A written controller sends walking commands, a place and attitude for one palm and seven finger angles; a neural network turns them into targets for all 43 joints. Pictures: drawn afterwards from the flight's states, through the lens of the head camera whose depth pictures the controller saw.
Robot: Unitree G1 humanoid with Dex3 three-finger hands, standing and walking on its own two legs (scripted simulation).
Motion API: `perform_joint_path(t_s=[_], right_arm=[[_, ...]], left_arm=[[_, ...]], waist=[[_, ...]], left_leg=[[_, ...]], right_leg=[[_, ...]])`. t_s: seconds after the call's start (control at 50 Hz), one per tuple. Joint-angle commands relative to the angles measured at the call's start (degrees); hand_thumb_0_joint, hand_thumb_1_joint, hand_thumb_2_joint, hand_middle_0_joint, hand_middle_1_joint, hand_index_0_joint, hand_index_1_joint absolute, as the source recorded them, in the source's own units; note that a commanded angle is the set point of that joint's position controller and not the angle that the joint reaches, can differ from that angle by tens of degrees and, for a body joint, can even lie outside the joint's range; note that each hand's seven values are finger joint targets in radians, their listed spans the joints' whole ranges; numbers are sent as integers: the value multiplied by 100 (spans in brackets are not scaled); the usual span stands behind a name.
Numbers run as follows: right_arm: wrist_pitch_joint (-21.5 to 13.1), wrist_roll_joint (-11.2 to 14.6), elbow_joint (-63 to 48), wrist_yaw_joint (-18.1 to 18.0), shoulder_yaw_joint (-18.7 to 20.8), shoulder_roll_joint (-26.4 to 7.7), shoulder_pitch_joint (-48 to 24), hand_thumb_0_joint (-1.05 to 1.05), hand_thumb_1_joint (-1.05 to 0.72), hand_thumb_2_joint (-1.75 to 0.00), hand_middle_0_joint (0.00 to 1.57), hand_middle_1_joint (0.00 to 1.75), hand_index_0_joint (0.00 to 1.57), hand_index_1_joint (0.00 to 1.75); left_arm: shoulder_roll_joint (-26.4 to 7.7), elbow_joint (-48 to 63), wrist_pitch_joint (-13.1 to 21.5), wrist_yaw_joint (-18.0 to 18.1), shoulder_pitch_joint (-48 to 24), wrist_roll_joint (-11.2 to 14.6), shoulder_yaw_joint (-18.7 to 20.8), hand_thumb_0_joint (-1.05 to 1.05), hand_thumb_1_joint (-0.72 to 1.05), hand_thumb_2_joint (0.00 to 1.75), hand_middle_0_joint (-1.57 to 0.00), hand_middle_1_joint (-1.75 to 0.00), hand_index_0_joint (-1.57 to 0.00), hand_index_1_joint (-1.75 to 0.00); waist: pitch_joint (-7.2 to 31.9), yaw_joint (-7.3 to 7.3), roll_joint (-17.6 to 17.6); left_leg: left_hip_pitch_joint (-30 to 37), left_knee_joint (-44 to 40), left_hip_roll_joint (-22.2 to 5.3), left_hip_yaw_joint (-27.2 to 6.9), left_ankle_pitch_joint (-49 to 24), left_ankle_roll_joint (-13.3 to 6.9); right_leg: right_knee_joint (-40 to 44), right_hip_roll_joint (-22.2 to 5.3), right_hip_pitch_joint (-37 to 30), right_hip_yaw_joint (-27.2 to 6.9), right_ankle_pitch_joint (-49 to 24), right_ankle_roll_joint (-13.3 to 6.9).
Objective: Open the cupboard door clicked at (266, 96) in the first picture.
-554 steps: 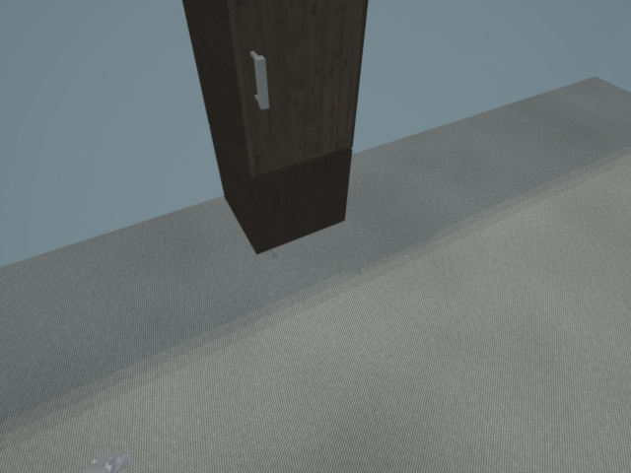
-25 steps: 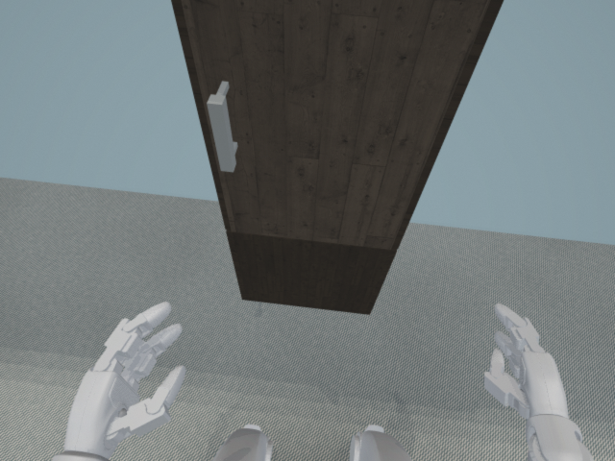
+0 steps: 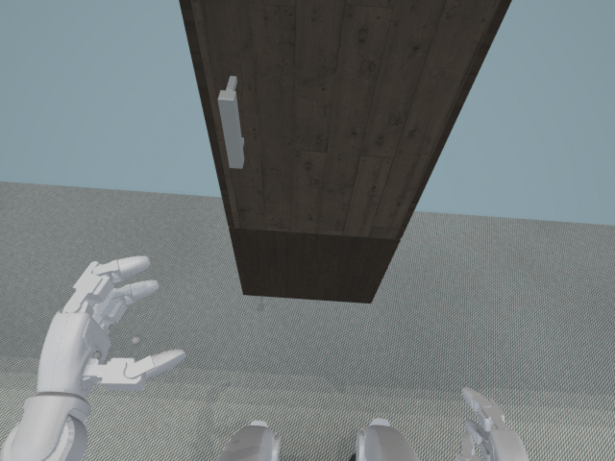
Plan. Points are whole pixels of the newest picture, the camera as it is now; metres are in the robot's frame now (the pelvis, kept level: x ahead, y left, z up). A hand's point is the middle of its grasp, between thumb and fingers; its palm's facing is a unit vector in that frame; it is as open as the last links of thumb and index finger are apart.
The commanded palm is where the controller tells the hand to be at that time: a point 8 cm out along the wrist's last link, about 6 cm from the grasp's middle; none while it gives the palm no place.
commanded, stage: raise the hand with hooked fingers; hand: left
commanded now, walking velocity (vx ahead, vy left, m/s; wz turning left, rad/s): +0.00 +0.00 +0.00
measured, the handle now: (234, 124) +0.59 +0.16 +0.07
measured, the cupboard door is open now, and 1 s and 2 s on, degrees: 0 0 0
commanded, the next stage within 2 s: move the hooked fingers beside the handle in 1.16 s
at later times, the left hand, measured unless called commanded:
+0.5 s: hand (122, 285) +0.30 +0.24 +0.07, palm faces +0.03 -1.00 -0.05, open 13.9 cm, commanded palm +0.27 +0.29 +0.08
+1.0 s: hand (125, 264) +0.32 +0.24 +0.08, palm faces +0.05 -1.00 -0.02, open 14.0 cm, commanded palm +0.29 +0.28 +0.09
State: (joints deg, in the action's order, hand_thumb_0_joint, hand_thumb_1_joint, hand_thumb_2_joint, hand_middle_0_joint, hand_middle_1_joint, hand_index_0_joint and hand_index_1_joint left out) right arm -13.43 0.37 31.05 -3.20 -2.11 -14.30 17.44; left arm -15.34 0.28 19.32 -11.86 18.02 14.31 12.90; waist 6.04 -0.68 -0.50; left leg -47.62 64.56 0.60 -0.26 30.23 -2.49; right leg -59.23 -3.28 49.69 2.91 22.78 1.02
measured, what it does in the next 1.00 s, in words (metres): stands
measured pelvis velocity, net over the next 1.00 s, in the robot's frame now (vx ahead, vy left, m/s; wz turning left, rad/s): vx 0.03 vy -0.03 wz -0.01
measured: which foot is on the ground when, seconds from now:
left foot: down 0.00-1.00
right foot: down 0.00-1.00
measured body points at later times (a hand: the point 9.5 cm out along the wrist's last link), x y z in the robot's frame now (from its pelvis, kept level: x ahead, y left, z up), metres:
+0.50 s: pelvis +0.03 -0.02 +0.02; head +0.10 -0.01 +0.46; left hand +0.29 +0.29 +0.08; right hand +0.21 -0.26 -0.06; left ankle +0.01 +0.09 -0.66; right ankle +0.06 -0.15 -0.66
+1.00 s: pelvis +0.03 -0.03 +0.03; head +0.09 -0.03 +0.47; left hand +0.31 +0.29 +0.08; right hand +0.17 -0.29 -0.06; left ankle +0.01 +0.09 -0.66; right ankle +0.06 -0.15 -0.66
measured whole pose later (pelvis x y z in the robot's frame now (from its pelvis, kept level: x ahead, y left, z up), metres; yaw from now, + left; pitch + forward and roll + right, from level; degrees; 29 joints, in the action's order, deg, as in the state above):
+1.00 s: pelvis +0.03 -0.03 +0.03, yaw -1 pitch +12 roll -1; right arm -10.9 1.6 31.3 -4.0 -1.8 -16.4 16.7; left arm -22.2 -24.7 17.5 -28.4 -1.6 20.2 26.6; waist 4.6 -1.2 -0.4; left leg -39.4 55.4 -1.6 -0.9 28.3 0.3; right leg -52.0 -1.0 42.6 3.7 21.8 -0.4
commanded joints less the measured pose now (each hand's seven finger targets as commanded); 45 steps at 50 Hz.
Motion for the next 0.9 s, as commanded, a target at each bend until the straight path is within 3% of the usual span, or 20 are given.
perform_joint_path(t_s=[0.0, 0.08, 0.1, 0.16, 0.18, 0.3, 0.34, 0.44, 0.52, 0.58, 0.6, 0.66, 0.68, 0.72, 0.82, 0.88], right_arm=[[-385, 74, -880, -76, 383, -915, -446, 0, -90, -90, 20, 30, 20, 30], [-354, 159, -920, -143, 426, -960, -376, 0, -90, -90, 20, 30, 20, 30], [-341, 158, -920, -153, 422, -965, -375, 0, -90, -90, 20, 30, 20, 30], [-285, 161, -905, -151, 418, -871, -341, 0, -90, -90, 20, 30, 20, 30], [-269, 138, -894, -142, 418, -856, -339, 0, -90, -90, 20, 30, 20, 30], [-184, 125, -795, -117, 364, -915, -267, 0, -90, -90, 20, 30, 20, 30], [-165, 157, -780, -133, 369, -951, -258, 0, -90, -90, 20, 30, 20, 30], [-174, 148, -758, -202, 356, -972, -267, 0, -90, -90, 20, 30, 20, 30], [-166, 132, -676, -208, 329, -949, -276, 0, -90, -90, 20, 30, 20, 30], [-138, 145, -621, -195, 341, -954, -239, 0, -90, -90, 20, 30, 20, 30], [-114, 144, -652, -191, 328, -986, -214, 0, -90, -90, 20, 30, 20, 30], [-83, 177, -669, -182, 352, -982, -190, 0, -90, -90, 20, 30, 20, 30], [-78, 180, -700, -168, 362, -992, -170, 0, -90, -90, 20, 30, 20, 30], [-68, 176, -736, -140, 367, -1008, -152, 0, -90, -90, 20, 30, 20, 30], [-41, 137, -784, -107, 378, -999, -160, 0, -90, -90, 20, 30, 20, 30], [-16, 150, -769, -115, 376, -975, -154, 0, -90, -90, 20, 30, 20, 30]], left_arm=[[-778, 870, 549, -284, -876, 81, 198, 0, -22, 42, -28, -102, -28, -102], [-1077, 837, 187, -547, -927, 186, 515, 0, -31, 38, -29, -108, -29, -108], [-1275, 897, 124, -571, -970, 237, 720, 0, -34, 37, -29, -110, -29, -110], [-1296, 956, 57, -548, -972, 393, 959, 0, -41, 34, -29, -114, -29, -114], [-1323, 907, 71, -518, -1020, 439, 1047, 0, -43, 33, -29, -115, -29, -115], [-1359, 59, 61, -836, -1583, 471, 1042, 0, -50, 30, -30, -120, -30, -120], [-1446, -243, -34, -1080, -1770, 496, 1071, 0, -50, 30, -30, -120, -30, -120], [-1982, -372, -59, -1503, -2298, 720, 1572, 0, -50, 30, -30, -120, -30, -120], [-2205, -602, 66, -1561, -2648, 819, 1834, 0, -50, 30, -30, -120, -30, -120], [-2193, -971, 60, -1593, -2727, 809, 1850, 0, -50, 30, -30, -120, -30, -120], [-2245, -1181, -2, -1652, -2776, 828, 1868, 0, -50, 30, -30, -120, -30, -120], [-2184, -1374, -107, -1789, -2744, 788, 1790, 0, -50, 30, -30, -120, -30, -120], [-2113, -1430, -139, -1827, -2641, 816, 1752, 0, -50, 30, -30, -120, -30, -120], [-2109, -1427, -141, -1899, -2582, 849, 1747, 0, -50, 30, -30, -120, -30, -120], [-2425, -1222, 80, -1707, -2831, 820, 2038, 0, -50, 30, -30, -120, -30, -120], [-2260, -1406, 193, -1603, -2816, 796, 1969, 0, -50, 30, -30, -120, -30, -120]], waist=[[1092, -72, -343], [1327, 19, -504], [1443, 104, -580], [1500, 142, -675], [1464, 140, -542], [1100, -41, -529], [1206, -80, -418], [1731, 12, -318], [1634, 48, -382], [1546, 29, -411], [1464, 29, -269], [1545, 44, -447], [1522, 26, -228], [1584, 47, -126], [1519, 95, -257], [1335, 63, -224]], left_leg=[[580, -1521, -68, -525, -674, 317], [923, -1666, -59, -474, -1230, 361], [1029, -1665, -73, -495, -1560, 403], [1268, -1627, -76, -388, -2230, 435], [1227, -1618, -68, -363, -2284, 433], [1028, -1524, -48, -247, -2142, 336], [997, -1518, -31, -189, -1953, 287], [1149, -1492, -10, -149, -2332, 227], [1087, -1490, -16, -120, -2372, 212], [1017, -1526, -9, -70, -2234, 202], [936, -1522, -12, -69, -2206, 193], [1025, -1619, -2, -16, -2193, 178], [988, -1634, 3, -8, -2144, 169], [978, -1625, -1, 5, -2229, 155], [935, -1689, 10, 9, -2025, 164], [860, -1738, 14, 26, -1732, 168]], right_leg=[[545, 358, -759, 251, 226, -283], [719, 349, -1143, 265, -144, -265], [672, 382, -1278, 279, -305, -298], [757, 390, -1467, 279, -765, -271], [779, 391, -1545, 285, -876, -264], [870, 427, -1522, 201, -1078, -280], [973, 410, -1602, 142, -1051, -244], [1014, 391, -2165, 18, -1572, -240], [1040, 395, -2268, -60, -1668, -258], [1132, 359, -2276, -109, -1570, -236], [1143, 384, -2330, -127, -1559, -261], [1240, 335, -2407, -180, -1582, -233], [1281, 336, -2427, -179, -1565, -210], [1287, 342, -2520, -212, -1691, -218], [1298, 363, -2462, -239, -1361, -235], [1373, 342, -2322, -256, -989, -212]])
